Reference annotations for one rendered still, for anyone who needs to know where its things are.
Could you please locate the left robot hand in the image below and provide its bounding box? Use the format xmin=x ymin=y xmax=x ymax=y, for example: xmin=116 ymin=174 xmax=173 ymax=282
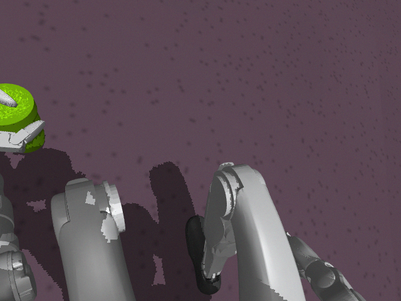
xmin=0 ymin=89 xmax=46 ymax=153

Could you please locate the cup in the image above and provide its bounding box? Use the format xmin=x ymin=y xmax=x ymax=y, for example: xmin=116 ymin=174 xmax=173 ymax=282
xmin=0 ymin=83 xmax=45 ymax=153

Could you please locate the left robot arm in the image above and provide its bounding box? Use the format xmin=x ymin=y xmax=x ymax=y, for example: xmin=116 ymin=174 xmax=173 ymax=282
xmin=0 ymin=174 xmax=37 ymax=301

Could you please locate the right robot foot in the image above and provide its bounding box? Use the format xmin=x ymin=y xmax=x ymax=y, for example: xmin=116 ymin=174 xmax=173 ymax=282
xmin=185 ymin=216 xmax=221 ymax=295

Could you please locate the right robot hand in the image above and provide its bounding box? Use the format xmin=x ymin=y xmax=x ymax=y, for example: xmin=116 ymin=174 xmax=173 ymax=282
xmin=285 ymin=231 xmax=321 ymax=279

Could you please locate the right robot arm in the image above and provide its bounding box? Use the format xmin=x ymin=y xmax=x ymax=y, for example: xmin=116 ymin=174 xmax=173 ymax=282
xmin=305 ymin=260 xmax=366 ymax=301

